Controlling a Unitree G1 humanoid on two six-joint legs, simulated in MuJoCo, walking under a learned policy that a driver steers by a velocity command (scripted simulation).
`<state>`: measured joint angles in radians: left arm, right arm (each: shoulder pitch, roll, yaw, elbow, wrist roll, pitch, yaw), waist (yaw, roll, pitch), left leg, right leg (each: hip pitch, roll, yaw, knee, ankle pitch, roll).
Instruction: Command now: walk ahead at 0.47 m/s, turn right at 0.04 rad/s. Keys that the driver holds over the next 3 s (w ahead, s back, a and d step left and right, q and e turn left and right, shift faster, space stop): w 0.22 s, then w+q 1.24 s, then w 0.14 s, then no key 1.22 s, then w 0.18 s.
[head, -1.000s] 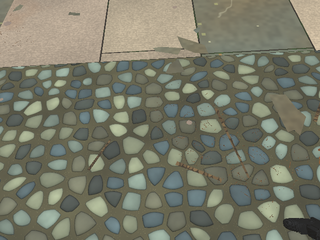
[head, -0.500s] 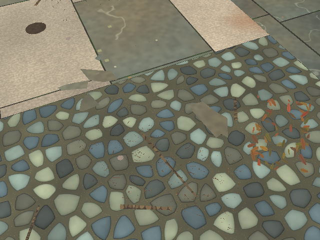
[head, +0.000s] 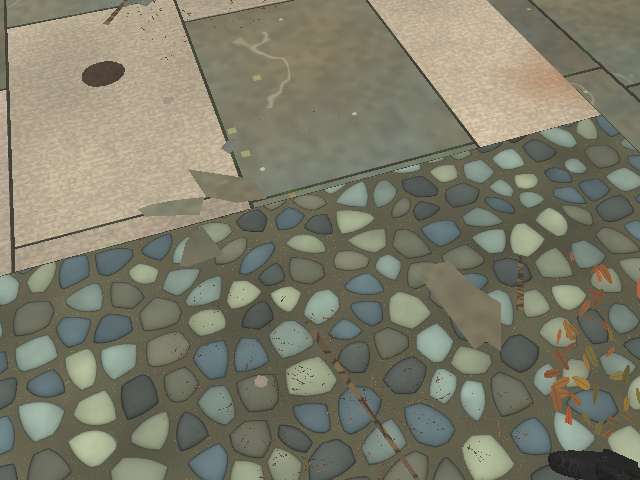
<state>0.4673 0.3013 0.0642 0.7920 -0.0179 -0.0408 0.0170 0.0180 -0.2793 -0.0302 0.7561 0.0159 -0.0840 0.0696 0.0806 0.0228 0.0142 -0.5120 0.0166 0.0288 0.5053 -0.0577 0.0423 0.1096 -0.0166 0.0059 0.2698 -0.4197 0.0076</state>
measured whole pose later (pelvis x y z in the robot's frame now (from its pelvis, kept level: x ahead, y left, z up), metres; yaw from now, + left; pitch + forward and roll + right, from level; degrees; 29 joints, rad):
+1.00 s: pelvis +0.53 +0.05 +0.00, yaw +23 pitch +1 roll -3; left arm 0.31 0.30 0.09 0.86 -0.03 -0.06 0.01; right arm 0.07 -0.27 -0.06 0.67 0.02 -0.01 0.06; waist 0.07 0.02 0.05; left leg -0.56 0.07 0.04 0.64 -0.13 0.07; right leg 0.10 -0.05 -0.28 0.30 -0.39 0.06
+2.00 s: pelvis +0.95 +0.33 +0.01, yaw +45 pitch +1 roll -1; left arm 0.24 0.28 0.03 0.90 0.00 -0.06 -0.01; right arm 0.10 -0.25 -0.04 0.69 -0.02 -0.02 -0.01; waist 0.06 -0.01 0.03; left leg -0.38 0.00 -0.03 0.48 -0.12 0.02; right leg -0.16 0.01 -0.01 0.51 -0.37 0.00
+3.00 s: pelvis +0.98 +0.37 +0.00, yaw +45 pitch -1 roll +0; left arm 0.38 0.22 0.02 1.08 -0.01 -0.03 0.05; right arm 0.16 -0.23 -0.06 1.07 0.02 -0.02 -0.01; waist 0.02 -0.02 -0.01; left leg -0.33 -0.03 0.02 0.66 -0.37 0.05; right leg -0.09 -0.03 0.00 0.52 -0.42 0.00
